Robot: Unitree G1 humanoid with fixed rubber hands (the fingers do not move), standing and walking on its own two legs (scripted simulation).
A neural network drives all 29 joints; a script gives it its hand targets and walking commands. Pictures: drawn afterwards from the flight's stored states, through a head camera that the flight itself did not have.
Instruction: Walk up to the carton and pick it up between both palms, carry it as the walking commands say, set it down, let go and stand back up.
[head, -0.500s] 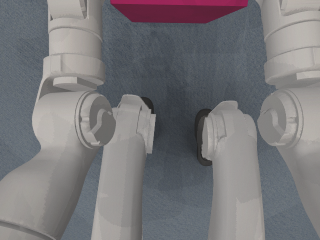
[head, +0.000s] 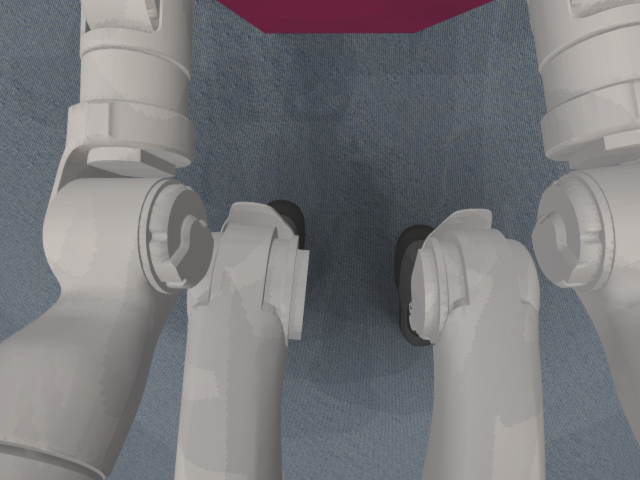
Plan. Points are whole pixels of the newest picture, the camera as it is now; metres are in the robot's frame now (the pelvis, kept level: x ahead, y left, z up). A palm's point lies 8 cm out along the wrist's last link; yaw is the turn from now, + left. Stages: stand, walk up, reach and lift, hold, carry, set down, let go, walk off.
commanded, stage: set down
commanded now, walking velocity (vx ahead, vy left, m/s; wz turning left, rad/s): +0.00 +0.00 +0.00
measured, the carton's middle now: out of the picture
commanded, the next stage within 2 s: none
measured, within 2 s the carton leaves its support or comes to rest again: rests again in 0.50 s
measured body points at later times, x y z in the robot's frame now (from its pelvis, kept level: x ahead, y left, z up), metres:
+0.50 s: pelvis -0.01 +0.00 -0.01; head +0.38 +0.00 +0.20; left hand +0.57 +0.17 -0.19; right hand +0.58 -0.11 -0.20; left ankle +0.11 +0.12 -0.36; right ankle +0.09 -0.11 -0.36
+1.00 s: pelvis +0.00 +0.00 -0.02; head +0.39 +0.00 +0.20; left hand +0.57 +0.18 -0.21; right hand +0.58 -0.11 -0.21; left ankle +0.11 +0.12 -0.36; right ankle +0.09 -0.11 -0.36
